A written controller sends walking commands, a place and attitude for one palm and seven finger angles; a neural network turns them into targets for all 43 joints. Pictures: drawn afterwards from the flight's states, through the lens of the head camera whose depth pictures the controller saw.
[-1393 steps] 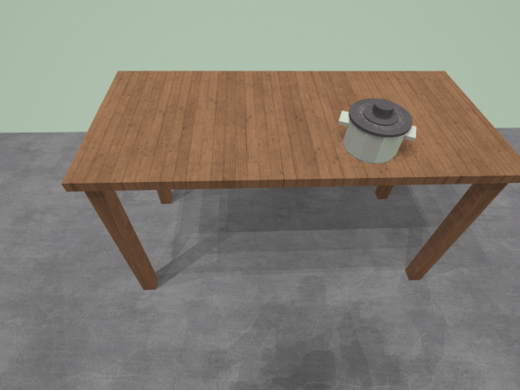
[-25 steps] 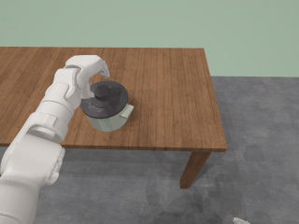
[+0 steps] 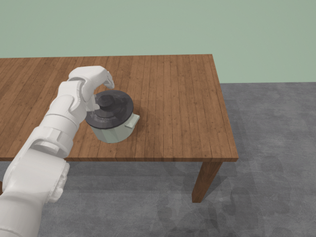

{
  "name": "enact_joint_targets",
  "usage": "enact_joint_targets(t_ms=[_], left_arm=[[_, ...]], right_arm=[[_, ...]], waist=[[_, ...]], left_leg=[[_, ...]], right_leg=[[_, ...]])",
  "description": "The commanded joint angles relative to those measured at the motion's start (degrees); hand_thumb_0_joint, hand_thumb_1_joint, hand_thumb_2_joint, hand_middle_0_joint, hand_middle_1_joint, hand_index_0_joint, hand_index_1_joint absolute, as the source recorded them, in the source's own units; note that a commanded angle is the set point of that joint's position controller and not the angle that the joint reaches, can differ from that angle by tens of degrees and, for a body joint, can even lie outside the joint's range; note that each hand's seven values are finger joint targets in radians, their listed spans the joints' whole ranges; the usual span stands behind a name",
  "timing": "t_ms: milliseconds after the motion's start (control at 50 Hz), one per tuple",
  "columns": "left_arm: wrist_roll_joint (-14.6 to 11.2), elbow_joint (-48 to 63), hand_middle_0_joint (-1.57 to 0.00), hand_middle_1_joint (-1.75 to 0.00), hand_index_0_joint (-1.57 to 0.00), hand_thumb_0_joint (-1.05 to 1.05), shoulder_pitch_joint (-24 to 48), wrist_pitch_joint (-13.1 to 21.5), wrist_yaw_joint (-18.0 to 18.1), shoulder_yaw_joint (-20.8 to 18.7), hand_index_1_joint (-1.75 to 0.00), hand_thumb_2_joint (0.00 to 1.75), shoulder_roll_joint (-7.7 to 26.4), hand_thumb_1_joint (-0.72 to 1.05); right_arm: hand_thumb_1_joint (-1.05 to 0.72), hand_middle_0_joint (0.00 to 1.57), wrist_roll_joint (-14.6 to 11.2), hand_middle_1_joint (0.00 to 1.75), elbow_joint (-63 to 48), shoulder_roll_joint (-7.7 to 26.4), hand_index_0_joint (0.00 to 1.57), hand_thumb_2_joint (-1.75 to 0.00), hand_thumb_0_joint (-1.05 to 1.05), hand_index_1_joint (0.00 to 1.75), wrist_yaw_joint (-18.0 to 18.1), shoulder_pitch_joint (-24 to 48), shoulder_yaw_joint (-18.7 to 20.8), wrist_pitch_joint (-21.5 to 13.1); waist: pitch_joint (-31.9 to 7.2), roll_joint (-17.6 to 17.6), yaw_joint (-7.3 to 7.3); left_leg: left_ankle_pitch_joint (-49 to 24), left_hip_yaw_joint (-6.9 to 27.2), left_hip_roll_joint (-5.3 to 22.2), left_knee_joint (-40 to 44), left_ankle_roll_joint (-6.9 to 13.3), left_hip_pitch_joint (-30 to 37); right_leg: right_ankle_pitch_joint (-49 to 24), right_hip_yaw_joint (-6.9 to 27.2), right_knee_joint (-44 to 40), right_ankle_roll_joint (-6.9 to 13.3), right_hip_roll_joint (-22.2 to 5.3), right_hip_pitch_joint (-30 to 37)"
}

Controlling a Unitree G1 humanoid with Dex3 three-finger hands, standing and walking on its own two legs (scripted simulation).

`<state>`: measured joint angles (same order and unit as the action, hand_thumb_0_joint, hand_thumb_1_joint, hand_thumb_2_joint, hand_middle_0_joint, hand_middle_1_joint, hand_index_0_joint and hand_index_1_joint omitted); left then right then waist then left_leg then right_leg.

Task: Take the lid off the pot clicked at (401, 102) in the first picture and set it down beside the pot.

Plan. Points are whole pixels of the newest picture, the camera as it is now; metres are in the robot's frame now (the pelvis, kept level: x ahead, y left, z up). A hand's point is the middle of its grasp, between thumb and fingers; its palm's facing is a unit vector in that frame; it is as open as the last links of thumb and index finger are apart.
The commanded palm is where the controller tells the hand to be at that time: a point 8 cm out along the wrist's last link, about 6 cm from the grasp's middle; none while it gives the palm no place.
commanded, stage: move the open hand above the knob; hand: left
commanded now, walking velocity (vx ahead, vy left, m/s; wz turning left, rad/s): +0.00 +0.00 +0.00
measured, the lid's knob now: (106, 102) +0.51 +0.15 +0.03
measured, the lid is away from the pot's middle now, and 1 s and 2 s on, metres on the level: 0.00 0.00 0.00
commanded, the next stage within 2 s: lower the open fingers around the knob in 0.02 s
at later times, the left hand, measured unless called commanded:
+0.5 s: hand (94, 99) +0.47 +0.16 +0.08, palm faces -0.37 -0.03 -0.93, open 10.1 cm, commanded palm +0.47 +0.16 +0.14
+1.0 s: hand (98, 105) +0.47 +0.16 +0.06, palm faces -0.37 -0.02 -0.93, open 10.5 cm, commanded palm +0.47 +0.16 +0.11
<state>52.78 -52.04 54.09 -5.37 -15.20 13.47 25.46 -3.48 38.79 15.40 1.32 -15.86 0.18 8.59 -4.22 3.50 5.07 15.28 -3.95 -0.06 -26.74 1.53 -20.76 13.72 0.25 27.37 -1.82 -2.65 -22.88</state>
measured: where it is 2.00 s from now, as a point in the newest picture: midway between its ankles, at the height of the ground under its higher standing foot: outside the picture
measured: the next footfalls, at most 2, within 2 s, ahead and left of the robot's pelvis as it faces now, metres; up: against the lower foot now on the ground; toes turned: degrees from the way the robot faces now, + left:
none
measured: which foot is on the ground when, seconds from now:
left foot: down 0.00-1.00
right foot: down 0.00-1.00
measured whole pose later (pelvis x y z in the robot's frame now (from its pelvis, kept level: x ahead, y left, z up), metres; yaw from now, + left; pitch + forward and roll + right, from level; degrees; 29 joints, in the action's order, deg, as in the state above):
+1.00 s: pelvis +0.00 +0.00 +0.00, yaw -1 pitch +13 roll +0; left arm 54.8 -57.8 53.2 -2.6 -9.7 12.3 25.0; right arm -2.9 39.8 14.9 1.5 -17.0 1.1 8.8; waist -5.6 2.5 6.2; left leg 16.6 -4.5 0.6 -29.8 1.5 -25.8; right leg 14.1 0.9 29.3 -1.8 -2.0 -27.7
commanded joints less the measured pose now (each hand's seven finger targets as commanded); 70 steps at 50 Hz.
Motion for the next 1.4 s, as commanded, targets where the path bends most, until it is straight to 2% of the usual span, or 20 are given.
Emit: enact_joint_targets(t_ms=[0, 60, 120, 220, 360, 480, 500, 580, 640, 680, 760, 820, 920, 980, 1080, 1120, 1140, 1260, 1320, 1380], left_arm=[[0.4, 9.1, -0.82, -0.08, -0.82, 0.00, 31.1, -0.3, 2.2, -5.4, -0.08, 1.32, 14.8, -0.26], [0.2, 8.3, -0.82, -0.08, -0.82, 0.00, 33.1, -0.4, 1.4, -3.9, -0.08, 1.32, 13.9, -0.26], [0.2, 11.8, -0.82, -0.08, -0.82, 0.00, 34.1, 0.8, 0.5, -1.7, -0.08, 1.32, 10.5, -0.26], [-0.4, 3.1, -0.82, -0.08, -0.82, 0.00, 29.7, 0.8, -0.6, -3.7, -0.08, 1.32, 12.8, -0.26], [0.8, 10.6, -0.82, -0.08, -0.82, 0.00, 34.5, 4.7, 2.1, -6.9, -0.08, 1.32, 17.2, -0.26], [1.4, 2.2, -0.82, -0.08, -0.82, 0.00, 26.1, 2.6, 4.3, -5.6, -0.08, 1.32, 13.8, -0.26], [1.2, 2.7, -0.82, -0.08, -0.82, 0.00, 26.1, 2.2, 4.2, -2.3, -0.08, 1.32, 9.6, -0.26], [0.6, 8.1, -0.82, -0.08, -0.82, 0.00, 31.8, 3.0, 4.0, -4.6, -0.08, 1.32, 12.8, -0.26], [1.1, 1.5, -0.82, -0.08, -0.82, 0.00, 24.0, 3.1, 3.9, -6.5, -0.08, 1.32, 14.2, -0.26], [1.0, -0.5, -0.82, -0.08, -0.82, 0.00, 23.5, 3.0, 4.0, -5.2, -0.08, 1.32, 12.9, -0.26], [2.1, 2.4, -0.82, -0.08, -0.82, 0.00, 26.3, 3.4, 5.3, -3.8, -0.08, 1.32, 11.0, -0.26], [1.9, 4.2, -0.82, -0.08, -0.82, 0.00, 25.3, 4.1, 6.0, -7.5, -0.08, 1.32, 14.7, -0.26], [2.3, 5.4, -0.82, -0.08, -0.82, 0.00, 28.3, 3.1, 7.3, -3.5, -0.08, 1.32, 9.9, -0.26], [2.1, 3.0, -0.82, -0.08, -0.82, 0.00, 24.6, 2.3, 7.9, -6.4, -0.08, 1.32, 13.0, -0.26], [1.9, 2.6, -0.82, -0.08, -0.82, 0.00, 26.3, 1.4, 7.3, -3.2, -0.08, 1.32, 9.7, -0.26], [1.9, 1.0, -0.82, -0.08, -0.82, 0.00, 25.5, 1.2, 7.1, -5.3, -0.08, 1.32, 12.5, -0.26], [1.8, 1.1, -0.50, -0.71, -0.50, 0.00, 25.5, 1.2, 7.0, -6.0, -0.71, 0.98, 13.8, -0.10], [2.2, 1.0, -0.50, -0.81, -0.50, 0.00, 27.7, 1.8, 5.8, -3.8, -0.81, 0.99, 12.5, -0.05], [2.2, 2.7, -0.51, -0.85, -0.51, 0.00, 28.5, 2.6, 5.8, -7.0, -0.85, 0.99, 16.1, -0.02], [2.1, 2.3, -0.52, -0.89, -0.52, 0.00, 28.7, 3.0, 5.7, -5.0, -0.89, 0.99, 13.7, 0.01]], right_arm=[[-0.90, 0.20, -0.4, 0.30, -5.7, 7.8, 0.20, -0.90, 0.00, 0.30, 1.3, 0.1, 2.2, -2.0], [-0.90, 0.20, -0.6, 0.30, -5.4, 7.9, 0.20, -0.90, 0.00, 0.30, 1.7, 0.3, 2.1, -2.0], [-0.90, 0.20, -0.3, 0.30, -5.9, 7.3, 0.20, -0.90, 0.00, 0.30, 1.6, 0.6, 2.4, -2.5], [-0.90, 0.20, -0.7, 0.30, -5.1, 8.5, 0.20, -0.90, 0.00, 0.30, 2.1, 0.2, 1.9, -1.6], [-0.90, 0.20, 0.1, 0.30, -5.3, 7.6, 0.20, -0.90, 0.00, 0.30, 2.7, -1.8, 2.4, -2.7], [-0.90, 0.20, -0.1, 0.30, -4.3, 8.3, 0.20, -0.90, 0.00, 0.30, 1.6, -2.1, 2.6, -1.7], [-0.90, 0.20, 0.0, 0.30, -4.6, 8.0, 0.20, -0.90, 0.00, 0.30, 1.3, -1.8, 2.7, -1.7], [-0.90, 0.20, 0.3, 0.30, -4.0, 8.2, 0.20, -0.90, 0.00, 0.30, 1.3, -3.2, 3.6, -1.5], [-0.90, 0.20, 0.3, 0.30, -3.5, 8.5, 0.20, -0.90, 0.00, 0.30, 1.4, -4.1, 3.2, -1.3], [-0.90, 0.20, 0.1, 0.30, -3.4, 8.6, 0.20, -0.90, 0.00, 0.30, 1.4, -3.8, 3.0, -1.2], [-0.90, 0.20, 0.3, 0.30, -3.3, 8.1, 0.20, -0.90, 0.00, 0.30, 1.1, -4.2, 3.5, -1.2], [-0.90, 0.20, 0.6, 0.30, -3.7, 8.2, 0.20, -0.90, 0.00, 0.30, 1.0, -4.4, 3.4, -1.2], [-0.90, 0.20, 0.5, 0.30, -3.4, 7.8, 0.20, -0.90, 0.00, 0.30, 0.7, -4.3, 3.9, -1.2], [-0.90, 0.20, 0.6, 0.30, -3.6, 7.9, 0.20, -0.90, 0.00, 0.30, 0.7, -4.2, 3.6, -1.2], [-0.90, 0.20, 0.3, 0.30, -3.4, 7.9, 0.20, -0.90, 0.00, 0.30, 0.8, -3.5, 3.6, -1.1], [-0.90, 0.20, 0.1, 0.30, -3.4, 8.3, 0.20, -0.90, 0.00, 0.30, 1.2, -3.4, 3.3, -1.1], [-0.90, 0.20, 0.2, 0.30, -3.6, 8.4, 0.20, -0.90, 0.00, 0.30, 1.3, -3.6, 3.1, -1.1], [-0.90, 0.20, -0.1, 0.30, -3.6, 8.2, 0.20, -0.90, 0.00, 0.30, 2.1, -3.5, 2.8, -1.3], [-0.90, 0.20, 0.0, 0.30, -4.0, 8.2, 0.20, -0.90, 0.00, 0.30, 2.5, -3.6, 2.9, -1.7], [-0.90, 0.20, 0.1, 0.30, -3.6, 7.9, 0.20, -0.90, 0.00, 0.30, 2.6, -4.1, 3.1, -1.7]], waist=[[-20.9, -5.7, 0.27], [-19.6, -4.5, 1.02], [-23.5, -1.6, 1.11], [-17.4, -7.1, 1.56], [-27.5, -0.5, 0.94], [-20.9, -3.4, 0.27], [-20.9, -2.5, 0.85], [-25.2, -1.9, 1.60], [-23.5, -4.8, 0.84], [-19.9, -6.0, 1.22], [-21.9, -0.7, 1.38], [-25.1, -1.0, 0.29], [-24.9, -1.2, 1.55], [-24.9, -2.0, 0.69], [-22.2, -3.0, 1.68], [-21.7, -3.9, 1.35], [-22.2, -4.5, 1.38], [-21.3, -4.0, 2.34], [-23.6, -3.7, 1.63], [-24.0, -2.1, 2.38]], left_leg=[[-18.1, 1.6, -1.1, 0.7, 2.4, 10.0], [-15.7, 1.3, -1.2, 1.0, 2.3, 9.5], [-20.2, 1.7, -1.2, -0.4, 2.4, 13.2], [-14.3, 1.1, -1.3, 0.2, 2.2, 7.2], [-21.9, 2.1, -1.2, -1.3, 2.4, 13.2], [-21.0, 1.4, -0.4, -0.8, 1.6, 8.1], [-20.8, 1.1, -0.5, -1.1, 1.7, 8.9], [-22.8, 1.8, -0.5, -1.8, 2.2, 12.3], [-24.2, 1.7, -0.4, -2.1, 2.1, 10.0], [-20.2, 1.1, -0.4, -1.7, 1.9, 7.2], [-23.8, 1.5, -0.1, -2.6, 1.8, 10.4], [-26.9, 2.0, 0.0, -3.0, 1.7, 10.6], [-27.5, 2.1, 0.2, -3.4, 1.7, 11.5], [-25.9, 1.6, -0.1, -3.4, 1.8, 10.4], [-22.6, 1.3, -0.3, -3.0, 1.9, 8.8], [-20.7, 1.0, -0.6, -2.8, 2.0, 7.2], [-19.6, 0.9, -0.7, -2.6, 2.1, 6.8], [-17.5, 0.6, -0.9, -2.5, 2.1, 5.9], [-17.8, 0.7, -1.1, -2.6, 2.4, 6.1], [-19.1, 0.7, -0.9, -3.0, 2.3, 7.9]], right_leg=[[-20.5, -2.2, -0.8, 3.4, 2.9, 9.3], [-19.0, -1.9, -1.3, 3.3, 2.7, 8.1], [-21.0, -1.8, -0.7, 3.6, 2.8, 7.5], [-18.1, -1.8, -1.2, 3.4, 2.8, 6.3], [-22.8, -1.3, 0.2, 3.7, 2.8, 8.8], [-21.2, -2.5, 0.5, 3.8, 3.2, 5.8], [-20.7, -2.4, 0.4, 3.7, 3.3, 4.6], [-21.4, -2.0, 0.3, 3.7, 3.5, 5.4], [-22.1, -2.5, 1.0, 3.6, 3.8, 5.4], [-20.1, -2.7, 0.7, 3.5, 3.8, 4.0], [-19.6, -2.5, 1.3, 3.9, 3.9, 1.6], [-22.0, -2.3, 2.0, 4.0, 3.8, 4.1], [-21.8, -2.5, 1.7, 3.7, 4.0, 2.2], [-22.3, -2.4, 2.0, 3.6, 3.9, 4.1], [-21.3, -2.5, 1.6, 3.6, 3.9, 3.1], [-21.3, -2.1, 1.4, 3.6, 3.8, 4.1], [-21.3, -2.0, 1.7, 3.5, 3.7, 5.1], [-20.5, -1.7, 1.1, 3.4, 3.6, 4.5], [-21.4, -1.2, 1.2, 3.6, 3.5, 6.4], [-21.4, -1.4, 1.3, 3.5, 3.5, 4.8]])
